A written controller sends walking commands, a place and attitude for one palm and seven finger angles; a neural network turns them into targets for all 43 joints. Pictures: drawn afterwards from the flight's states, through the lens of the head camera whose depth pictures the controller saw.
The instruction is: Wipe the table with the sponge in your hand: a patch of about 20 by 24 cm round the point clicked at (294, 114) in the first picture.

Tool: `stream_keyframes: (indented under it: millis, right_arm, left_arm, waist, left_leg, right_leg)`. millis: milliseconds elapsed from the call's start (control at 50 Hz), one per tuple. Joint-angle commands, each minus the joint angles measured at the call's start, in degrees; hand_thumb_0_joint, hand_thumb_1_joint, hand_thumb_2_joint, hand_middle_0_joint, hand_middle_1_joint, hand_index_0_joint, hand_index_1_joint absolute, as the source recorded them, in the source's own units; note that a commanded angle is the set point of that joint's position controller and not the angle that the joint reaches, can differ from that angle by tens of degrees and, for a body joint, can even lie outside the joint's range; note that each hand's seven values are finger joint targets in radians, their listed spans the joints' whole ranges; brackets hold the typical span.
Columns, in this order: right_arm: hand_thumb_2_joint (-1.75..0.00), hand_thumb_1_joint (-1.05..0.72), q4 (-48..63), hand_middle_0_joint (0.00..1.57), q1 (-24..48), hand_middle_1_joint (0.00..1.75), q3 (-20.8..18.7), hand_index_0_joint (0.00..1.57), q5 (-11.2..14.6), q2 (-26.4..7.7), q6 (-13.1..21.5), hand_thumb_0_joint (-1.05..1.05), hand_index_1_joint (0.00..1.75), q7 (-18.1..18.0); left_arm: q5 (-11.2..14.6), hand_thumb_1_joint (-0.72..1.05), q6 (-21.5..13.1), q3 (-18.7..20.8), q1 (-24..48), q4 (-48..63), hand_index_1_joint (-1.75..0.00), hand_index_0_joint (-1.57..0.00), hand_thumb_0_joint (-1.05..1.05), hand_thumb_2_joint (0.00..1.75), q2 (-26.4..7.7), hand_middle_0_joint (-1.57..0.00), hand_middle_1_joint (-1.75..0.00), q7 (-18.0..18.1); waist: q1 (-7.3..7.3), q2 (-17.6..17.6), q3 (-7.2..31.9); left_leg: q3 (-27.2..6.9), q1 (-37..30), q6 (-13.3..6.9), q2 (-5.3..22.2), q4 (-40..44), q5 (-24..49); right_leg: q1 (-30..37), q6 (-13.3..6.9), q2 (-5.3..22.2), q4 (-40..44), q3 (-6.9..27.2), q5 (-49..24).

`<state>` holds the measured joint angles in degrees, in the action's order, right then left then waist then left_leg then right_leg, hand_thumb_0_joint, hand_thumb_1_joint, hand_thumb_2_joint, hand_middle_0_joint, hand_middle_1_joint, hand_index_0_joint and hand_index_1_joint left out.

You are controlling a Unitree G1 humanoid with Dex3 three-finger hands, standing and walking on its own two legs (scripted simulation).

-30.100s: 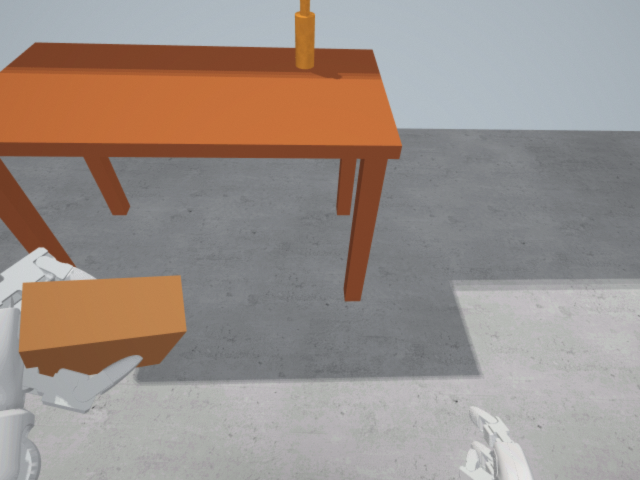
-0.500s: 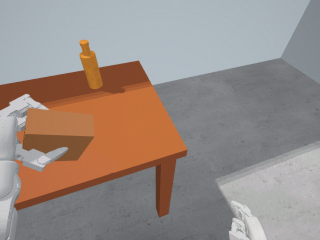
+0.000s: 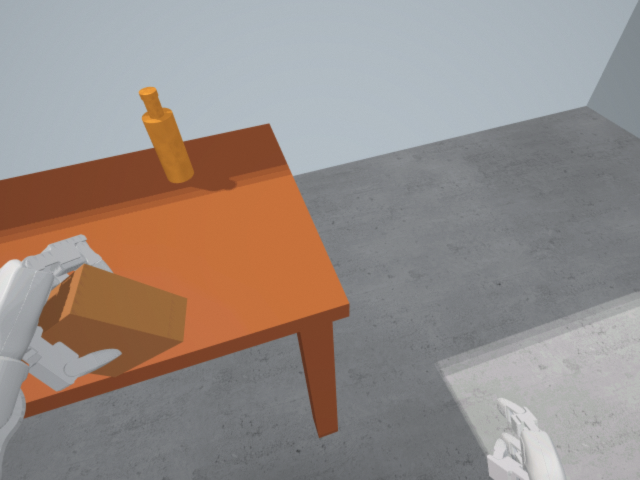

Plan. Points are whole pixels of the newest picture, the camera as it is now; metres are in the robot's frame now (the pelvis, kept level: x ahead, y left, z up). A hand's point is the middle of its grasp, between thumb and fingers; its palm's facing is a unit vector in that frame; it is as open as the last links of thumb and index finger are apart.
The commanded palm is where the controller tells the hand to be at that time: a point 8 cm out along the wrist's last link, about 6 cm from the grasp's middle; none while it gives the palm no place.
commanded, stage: turn the palm down, sponge in hand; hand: left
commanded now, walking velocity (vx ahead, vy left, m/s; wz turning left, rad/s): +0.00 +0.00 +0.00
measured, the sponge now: (118, 331) +0.24 +0.25 +0.10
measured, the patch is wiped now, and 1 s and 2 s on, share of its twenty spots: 0.00 0.00 0.00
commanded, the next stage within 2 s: move the sponge above the wiping area in 1.50 s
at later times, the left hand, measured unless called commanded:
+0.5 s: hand (53, 313) +0.23 +0.30 +0.15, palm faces +0.24 -0.31 -0.92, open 9.7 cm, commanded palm +0.20 +0.31 +0.20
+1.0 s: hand (25, 329) +0.22 +0.33 +0.14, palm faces +0.11 -0.12 -0.99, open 9.7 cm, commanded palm +0.18 +0.32 +0.20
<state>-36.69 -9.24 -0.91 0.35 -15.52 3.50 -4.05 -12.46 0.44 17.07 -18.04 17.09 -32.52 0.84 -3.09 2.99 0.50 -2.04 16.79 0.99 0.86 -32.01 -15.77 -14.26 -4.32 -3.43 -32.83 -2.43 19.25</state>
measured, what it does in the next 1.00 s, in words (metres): stands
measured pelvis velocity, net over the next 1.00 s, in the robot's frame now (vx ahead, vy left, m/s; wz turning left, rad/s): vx -0.01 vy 0.04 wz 0.00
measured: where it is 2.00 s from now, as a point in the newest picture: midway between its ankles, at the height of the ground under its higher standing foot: outside the picture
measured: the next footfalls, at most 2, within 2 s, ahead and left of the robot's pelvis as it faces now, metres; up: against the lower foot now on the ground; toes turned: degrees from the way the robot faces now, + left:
none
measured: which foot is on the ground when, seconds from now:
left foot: down 0.00-1.00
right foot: down 0.00-1.00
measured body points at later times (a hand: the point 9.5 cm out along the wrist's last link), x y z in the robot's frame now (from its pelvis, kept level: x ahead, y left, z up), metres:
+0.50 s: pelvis +0.01 +0.02 +0.00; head +0.00 -0.01 +0.45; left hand +0.21 +0.31 +0.20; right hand +0.22 -0.21 -0.09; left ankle +0.01 +0.15 -0.73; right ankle -0.02 -0.06 -0.73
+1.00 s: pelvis -0.01 +0.04 +0.01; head -0.02 +0.00 +0.46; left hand +0.21 +0.33 +0.19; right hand +0.24 -0.16 -0.07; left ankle +0.01 +0.15 -0.73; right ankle -0.02 -0.06 -0.73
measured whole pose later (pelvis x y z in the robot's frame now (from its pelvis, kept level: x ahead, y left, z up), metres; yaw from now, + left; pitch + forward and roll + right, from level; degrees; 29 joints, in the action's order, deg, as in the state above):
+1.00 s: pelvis -0.01 +0.04 +0.01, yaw +0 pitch -3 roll +0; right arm -37.0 -1.1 2.0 2.1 -15.3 -3.7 -3.2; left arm -44.6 21.6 0.9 -11.3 15.9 -31.6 0.7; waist -6.0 6.3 -0.4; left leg -0.6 8.3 -1.4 -1.9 -21.9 -10.4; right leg -5.8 -1.3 -0.6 -22.6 -0.9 13.7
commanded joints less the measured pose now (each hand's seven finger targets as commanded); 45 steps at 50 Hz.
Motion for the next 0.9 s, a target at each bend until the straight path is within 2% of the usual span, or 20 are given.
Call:
stream_keyframes:
  millis: [0,80,100,180,200,280,300,320,340,380,400,480,500,580,600,680,700,780,800,880]
  right_arm:
    - [-0.9,-0.9,10.0,0.2,5.3,0.3,-2.3,0.2,0.0,-5.3,1.7,0.0,0.3,0.6]
    - [-0.9,-0.9,10.2,0.2,4.5,0.3,-2.6,0.2,0.8,-6.6,0.8,0.0,0.3,0.2]
    - [-0.9,-0.9,10.8,0.2,5.3,0.3,-2.4,0.2,1.0,-6.2,0.8,0.0,0.3,0.1]
    - [-0.9,-0.9,11.6,0.2,6.2,0.3,-2.2,0.2,1.0,-6.7,0.4,0.0,0.3,-0.7]
    - [-0.9,-0.9,12.0,0.2,6.4,0.3,-2.2,0.2,1.2,-6.1,0.4,0.0,0.3,-0.8]
    - [-0.9,-0.9,11.7,0.2,7.1,0.3,-2.2,0.2,0.9,-6.7,-0.3,0.0,0.3,-1.2]
    - [-0.9,-0.9,12.2,0.2,7.7,0.3,-2.0,0.2,1.1,-5.9,-0.4,0.0,0.3,-1.1]
    - [-0.9,-0.9,11.7,0.2,7.3,0.3,-2.0,0.2,1.0,-6.2,-0.6,0.0,0.3,-1.0]
    - [-0.9,-0.9,11.8,0.2,8.0,0.3,-2.1,0.2,1.1,-6.1,-0.8,0.0,0.3,-1.1]
    - [-0.9,-0.9,11.4,0.2,9.3,0.3,-1.8,0.2,1.0,-6.6,-1.4,0.0,0.3,-1.1]
    - [-0.9,-0.9,12.2,0.2,10.4,0.3,-1.3,0.2,1.5,-5.8,-1.7,0.0,0.3,-0.9]
    - [-0.9,-0.9,11.8,0.2,13.0,0.3,-0.6,0.2,1.6,-6.7,-2.7,0.0,0.3,-1.1]
    - [-0.9,-0.9,12.5,0.2,13.5,0.3,-0.2,0.2,1.8,-6.0,-2.6,0.0,0.3,-1.0]
    - [-0.9,-0.9,12.0,0.2,15.7,0.3,0.3,0.2,1.6,-6.7,-3.1,0.0,0.3,-1.4]
    - [-0.9,-0.9,12.6,0.2,15.7,0.3,0.4,0.2,1.8,-5.9,-3.0,0.0,0.3,-1.3]
    - [-0.9,-0.9,11.4,0.2,17.1,0.3,0.5,0.2,1.2,-6.7,-3.6,0.0,0.3,-1.0]
    - [-0.9,-0.9,11.9,0.2,17.2,0.3,0.7,0.2,1.5,-5.6,-3.4,0.0,0.3,-0.8]
    - [-0.9,-0.9,10.4,0.2,19.3,0.3,0.8,0.2,1.4,-6.5,-4.1,0.0,0.3,-0.4]
    - [-0.9,-0.9,11.0,0.2,19.2,0.3,1.0,0.2,1.7,-5.4,-3.9,0.0,0.3,-0.2]
    - [-0.9,-0.9,10.1,0.2,21.1,0.3,1.0,0.2,1.5,-6.4,-4.3,0.0,0.3,0.3]
  left_arm:
    - [-2.0,0.1,-2.0,12.5,4.3,14.3,-1.6,-1.2,0.0,1.3,-15.1,-1.2,-1.6,5.3]
    - [-4.3,0.1,2.7,12.3,0.7,12.9,-1.6,-1.2,0.0,1.3,-16.3,-1.2,-1.6,6.3]
    - [-4.9,0.1,3.5,9.4,2.7,14.4,-1.6,-1.2,0.0,1.3,-13.9,-1.2,-1.6,6.0]
    - [-8.6,0.1,5.6,8.6,3.4,18.1,-1.6,-1.2,0.0,1.3,-16.4,-1.2,-1.6,6.0]
    - [-9.3,0.1,5.6,5.8,3.8,18.5,-1.6,-1.2,0.0,1.3,-13.4,-1.2,-1.6,6.0]
    - [-12.8,0.1,7.0,8.1,3.1,18.9,-1.6,-1.2,0.0,1.3,-17.4,-1.2,-1.6,7.1]
    - [-13.4,0.1,7.4,5.2,4.4,19.3,-1.6,-1.2,0.0,1.3,-13.9,-1.2,-1.6,7.4]
    - [-14.4,0.1,7.9,6.3,4.5,18.8,-1.6,-1.2,0.0,1.3,-15.4,-1.2,-1.6,7.9]
    - [-14.8,0.1,8.7,5.2,3.5,17.7,-1.6,-1.2,0.0,1.3,-14.1,-1.2,-1.6,8.1]
    - [-16.5,0.1,11.1,7.3,4.3,16.9,-1.6,-1.2,0.0,1.3,-17.3,-1.2,-1.6,8.5]
    - [-16.8,0.1,12.0,3.2,5.5,17.0,-1.6,-1.2,0.0,1.3,-13.2,-1.2,-1.6,8.2]
    - [-19.6,0.1,16.3,2.8,7.0,15.3,-1.6,-1.2,0.0,1.3,-15.5,-1.2,-1.6,6.8]
    - [-20.0,0.1,16.8,-0.7,8.1,15.8,-1.6,-1.2,0.0,1.3,-12.2,-1.2,-1.6,6.1]
    - [-24.3,0.1,18.3,-1.5,12.0,15.7,-1.6,-1.2,0.0,1.3,-15.1,-1.2,-1.6,4.3]
    - [-24.6,0.1,17.9,-4.7,12.9,16.9,-1.6,-1.2,0.0,1.3,-11.4,-1.2,-1.6,3.9]
    - [-28.3,0.1,18.0,-1.1,13.9,14.7,-1.6,-1.2,0.0,1.3,-16.7,-1.2,-1.6,3.9]
    - [-28.4,0.1,17.7,-4.7,15.4,15.7,-1.6,-1.2,0.0,1.3,-12.2,-1.2,-1.6,3.9]
    - [-30.9,0.1,19.0,-1.9,16.2,11.8,-1.6,-1.2,0.0,1.3,-16.4,-1.2,-1.6,4.2]
    - [-30.8,0.1,19.0,-6.3,17.3,12.5,-1.6,-1.2,0.0,1.3,-11.4,-1.2,-1.6,4.0]
    - [-33.6,0.1,20.6,-5.1,18.2,10.6,-1.6,-1.2,0.0,1.3,-14.5,-1.2,-1.6,3.0]
  waist:
    - [-1.36,0.1,11.8]
    - [-0.9,-1.8,9.1]
    - [-0.37,-2.0,9.6]
    - [-0.63,-1.1,11.0]
    - [-0.11,-1.6,11.0]
    - [-1.17,-1.8,11.6]
    - [-0.66,-0.4,12.1]
    - [-1.11,-0.2,11.8]
    - [-1.05,-0.5,10.9]
    - [-2.1,0.6,11.2]
    - [-1.17,1.0,10.1]
    - [-2.06,1.3,8.7]
    - [-1.21,1.2,7.9]
    - [-1.78,2.1,7.5]
    - [-1.1,2.3,7.9]
    - [-2.68,2.9,8.2]
    - [-1.79,3.0,8.7]
    - [-3.11,3.8,7.4]
    - [-2.09,3.8,7.7]
    - [-3.15,3.3,7.6]
  left_leg:
    - [4.1,-2.0,-3.0,-3.5,-0.8,15.5]
    - [4.2,-0.8,-3.0,-3.2,-1.1,15.3]
    - [4.3,-1.0,-3.2,-3.1,-1.2,15.3]
    - [4.1,-3.3,-3.5,-3.1,-1.2,17.9]
    - [4.0,-3.6,-3.7,-3.1,-1.0,18.0]
    - [3.8,-4.3,-3.6,-3.0,-0.2,19.2]
    - [3.9,-4.8,-3.6,-2.8,0.3,19.6]
    - [3.5,-4.9,-3.4,-2.7,0.9,19.7]
    - [3.5,-5.1,-3.5,-2.5,1.3,19.4]
    - [3.4,-5.1,-3.2,-2.6,2.4,19.1]
    - [3.2,-5.0,-3.1,-2.4,3.1,18.4]
    - [2.6,-5.8,-2.9,-2.3,5.9,16.8]
    - [2.6,-6.1,-3.0,-2.1,6.5,16.4]
    - [1.5,-7.7,-3.0,-1.8,9.3,14.0]
    - [1.3,-8.7,-3.1,-1.7,9.6,14.2]
    - [0.4,-9.2,-2.9,-1.7,11.6,13.2]
    - [0.5,-10.0,-2.9,-1.6,11.5,14.0]
    - [0.0,-9.6,-2.8,-1.9,13.0,12.2]
    - [0.5,-10.0,-2.7,-1.9,12.9,12.7]
    - [-0.3,-10.4,-2.9,-2.1,13.6,13.3]
  right_leg:
    - [5.4,6.3,5.4,4.4,5.7,-27.8]
    - [3.6,6.4,5.1,4.3,6.2,-28.2]
    - [3.6,6.6,5.3,4.1,5.9,-28.6]
    - [2.8,5.7,4.2,3.8,5.9,-28.3]
    - [2.7,5.6,4.1,3.7,5.0,-27.4]
    - [2.9,4.8,3.4,4.1,5.4,-26.0]
    - [3.1,4.6,3.5,4.0,4.2,-25.0]
    - [2.9,4.3,3.3,4.3,4.1,-23.8]
    - [2.9,4.2,3.2,4.7,3.8,-23.2]
    - [3.9,3.7,2.9,5.5,4.4,-21.9]
    - [4.0,3.7,3.1,5.7,3.4,-20.4]
    - [4.7,3.1,2.5,7.8,3.9,-17.5]
    - [4.9,3.2,2.7,8.1,3.0,-17.0]
    - [4.7,2.7,2.1,10.1,3.4,-12.5]
    - [5.3,2.7,2.3,10.2,2.6,-12.4]
    - [7.0,2.0,1.7,11.7,3.2,-10.8]
    - [7.7,2.1,2.1,11.5,2.3,-11.3]
    - [8.2,1.5,1.5,13.1,3.7,-9.8]
    - [8.9,1.8,2.2,12.9,2.5,-10.1]
    - [9.2,1.2,1.4,13.6,3.8,-10.8]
